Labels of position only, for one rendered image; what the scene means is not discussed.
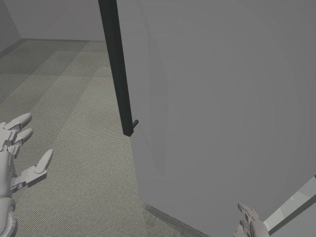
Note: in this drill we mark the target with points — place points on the handle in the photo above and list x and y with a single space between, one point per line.
110 21

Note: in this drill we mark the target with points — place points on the robot left hand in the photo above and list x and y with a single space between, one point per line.
10 143

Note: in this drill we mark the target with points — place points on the robot left forearm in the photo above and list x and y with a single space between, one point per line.
8 222

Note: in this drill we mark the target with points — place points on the fridge door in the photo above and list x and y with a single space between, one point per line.
225 95

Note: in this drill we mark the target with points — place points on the robot right hand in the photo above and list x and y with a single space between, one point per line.
255 228

